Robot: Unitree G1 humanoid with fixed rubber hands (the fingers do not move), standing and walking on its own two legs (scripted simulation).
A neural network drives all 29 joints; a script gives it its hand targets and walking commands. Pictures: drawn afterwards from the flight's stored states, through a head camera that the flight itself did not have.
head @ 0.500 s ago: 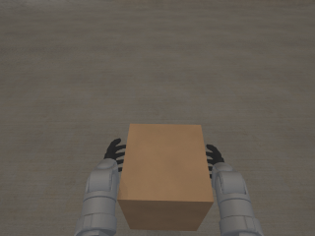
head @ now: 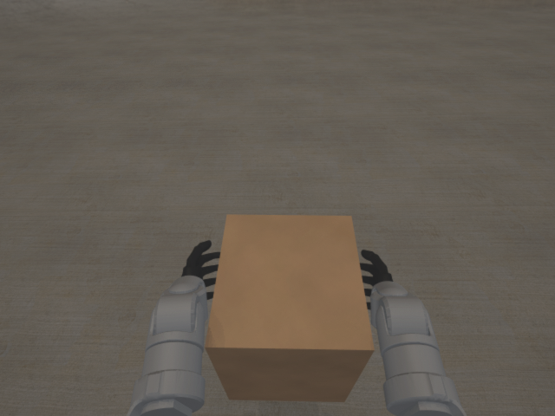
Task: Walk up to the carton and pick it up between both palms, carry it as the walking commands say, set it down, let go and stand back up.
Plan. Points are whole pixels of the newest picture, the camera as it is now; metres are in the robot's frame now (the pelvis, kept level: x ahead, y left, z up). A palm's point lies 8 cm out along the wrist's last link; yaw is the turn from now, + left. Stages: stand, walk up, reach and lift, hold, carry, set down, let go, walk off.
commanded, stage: carry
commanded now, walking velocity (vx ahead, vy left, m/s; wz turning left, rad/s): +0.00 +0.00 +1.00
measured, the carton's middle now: (287, 311) +0.30 +0.00 -0.01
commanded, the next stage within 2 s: none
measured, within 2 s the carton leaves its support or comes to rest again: neither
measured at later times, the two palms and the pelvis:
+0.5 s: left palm (54, 299) +0.26 +0.33 +0.09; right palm (255, 258) +0.35 +0.05 +0.07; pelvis -0.05 +0.07 -0.01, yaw +17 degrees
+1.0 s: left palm out of the picture +0.11 +0.41 +0.10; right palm (162, 279) +0.29 +0.18 +0.09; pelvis -0.09 +0.07 -0.02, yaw +44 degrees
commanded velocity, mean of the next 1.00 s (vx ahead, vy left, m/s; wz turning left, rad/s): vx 0.00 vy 0.00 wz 1.00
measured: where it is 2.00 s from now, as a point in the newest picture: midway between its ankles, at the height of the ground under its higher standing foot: outside the picture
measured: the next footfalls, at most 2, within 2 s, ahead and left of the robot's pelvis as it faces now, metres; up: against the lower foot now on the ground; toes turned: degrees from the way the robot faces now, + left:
right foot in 0.82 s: -0.01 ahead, -0.05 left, +0.00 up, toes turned +31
left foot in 1.06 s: -0.14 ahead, +0.24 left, +0.00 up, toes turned +47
